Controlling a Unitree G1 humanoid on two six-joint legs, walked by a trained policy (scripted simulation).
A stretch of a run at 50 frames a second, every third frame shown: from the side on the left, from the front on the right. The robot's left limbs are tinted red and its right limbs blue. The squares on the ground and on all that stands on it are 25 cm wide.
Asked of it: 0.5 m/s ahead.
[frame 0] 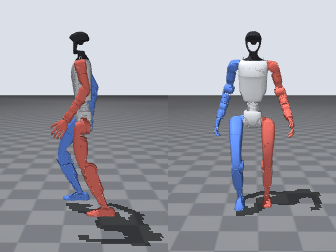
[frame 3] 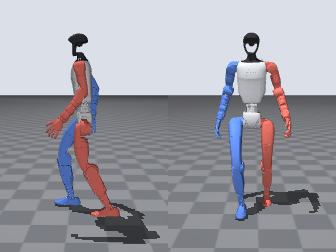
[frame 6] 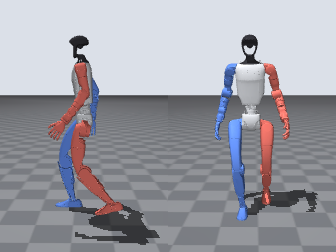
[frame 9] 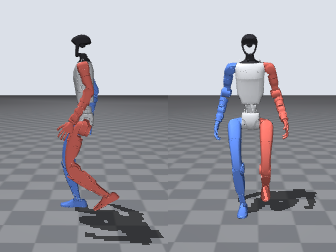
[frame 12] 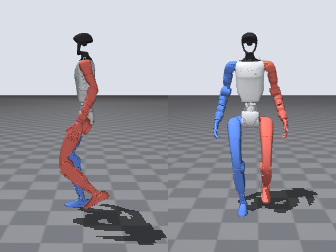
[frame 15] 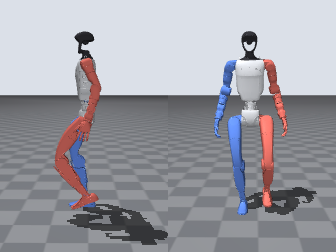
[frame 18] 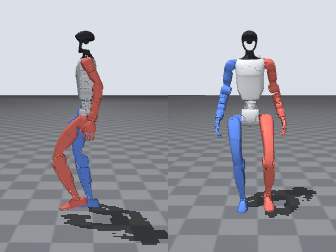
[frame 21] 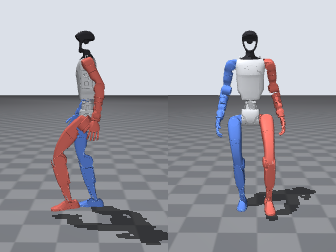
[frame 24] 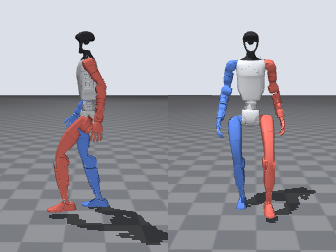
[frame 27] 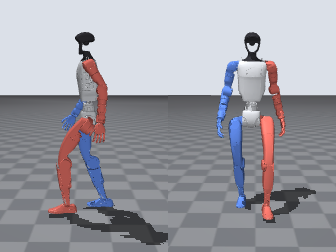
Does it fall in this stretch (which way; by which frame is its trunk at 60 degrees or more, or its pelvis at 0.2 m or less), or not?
no
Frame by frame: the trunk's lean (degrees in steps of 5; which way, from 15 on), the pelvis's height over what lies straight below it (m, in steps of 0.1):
0: 5, 0.8
3: 5, 0.8
6: 5, 0.7
9: 5, 0.8
12: 5, 0.8
15: 0, 0.8
18: 0, 0.8
21: 0, 0.8
24: 5, 0.8
27: 5, 0.8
